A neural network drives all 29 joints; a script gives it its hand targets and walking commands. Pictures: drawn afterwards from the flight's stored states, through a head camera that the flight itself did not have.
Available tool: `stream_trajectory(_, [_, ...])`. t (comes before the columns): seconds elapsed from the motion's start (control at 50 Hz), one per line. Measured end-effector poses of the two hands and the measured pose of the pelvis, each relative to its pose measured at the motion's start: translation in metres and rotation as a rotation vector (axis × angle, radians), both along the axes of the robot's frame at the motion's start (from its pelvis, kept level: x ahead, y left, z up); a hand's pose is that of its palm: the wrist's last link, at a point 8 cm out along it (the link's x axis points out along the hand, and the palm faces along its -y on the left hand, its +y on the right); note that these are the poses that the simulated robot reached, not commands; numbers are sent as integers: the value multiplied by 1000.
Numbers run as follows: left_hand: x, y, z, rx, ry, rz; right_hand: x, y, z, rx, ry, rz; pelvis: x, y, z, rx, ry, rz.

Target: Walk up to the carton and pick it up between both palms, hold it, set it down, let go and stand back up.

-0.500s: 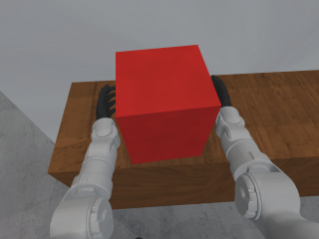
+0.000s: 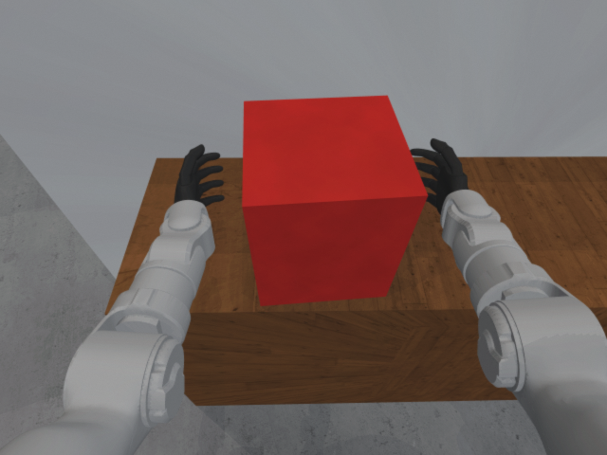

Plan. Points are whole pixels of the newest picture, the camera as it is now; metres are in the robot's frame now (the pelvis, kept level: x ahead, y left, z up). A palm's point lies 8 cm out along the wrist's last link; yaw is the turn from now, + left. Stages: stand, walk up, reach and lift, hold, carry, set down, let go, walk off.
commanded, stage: set down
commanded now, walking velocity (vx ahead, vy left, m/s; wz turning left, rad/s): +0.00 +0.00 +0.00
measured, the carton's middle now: (320, 206) +0.49 +0.06 +0.03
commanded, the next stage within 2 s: none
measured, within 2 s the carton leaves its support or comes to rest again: neither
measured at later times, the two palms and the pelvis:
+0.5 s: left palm (191, 196) +0.43 +0.24 +0.08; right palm (462, 197) +0.51 -0.14 +0.07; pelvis +0.01 +0.00 +0.00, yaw +1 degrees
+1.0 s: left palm (169, 183) +0.39 +0.24 +0.14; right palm (507, 179) +0.48 -0.17 +0.14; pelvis +0.00 +0.00 +0.01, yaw +2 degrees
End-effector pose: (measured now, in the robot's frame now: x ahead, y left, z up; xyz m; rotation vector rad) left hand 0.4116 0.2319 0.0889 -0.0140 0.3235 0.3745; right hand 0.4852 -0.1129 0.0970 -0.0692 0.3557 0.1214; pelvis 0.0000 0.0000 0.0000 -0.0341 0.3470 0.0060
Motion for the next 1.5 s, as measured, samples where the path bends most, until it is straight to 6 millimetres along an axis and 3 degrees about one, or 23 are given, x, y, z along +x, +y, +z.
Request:
stream_trajectory(0.26, [7,9,-14,21,-13,-25,9,-4,-22,29,-3,14,3,2,-4,-9,41,23])
stream_trajectory(0.46, [16,8,-10,41,-29,-46,21,-22,-27,38,-52,3,12,4,-2,-7,54,21])
stream_trajectory(0.78, [11,-7,21,22,7,-103,24,-53,17,23,-123,12,8,0,6,7,11,18])
stream_trajectory(1.14, [-30,18,69,-21,-38,-12,-26,-47,60,-13,-68,45,-6,-3,13,23,-135,43])
stream_trajectory(1.22, [-38,14,59,-23,-23,-23,-38,-44,53,-18,-38,55,-6,-2,14,27,-170,49])
stream_trajectory(1.32, [-52,3,29,-27,19,-42,-57,-47,28,-5,-6,47,-5,1,14,28,-204,50])
stream_trajectory(1.42, [-68,-9,-1,-25,51,-54,-76,-62,-4,16,3,13,-5,3,13,26,-212,40])
stream_trajectory(1.5, [-73,-17,-11,-19,52,-70,-90,-77,-22,20,-1,-14,-5,4,12,24,-205,25])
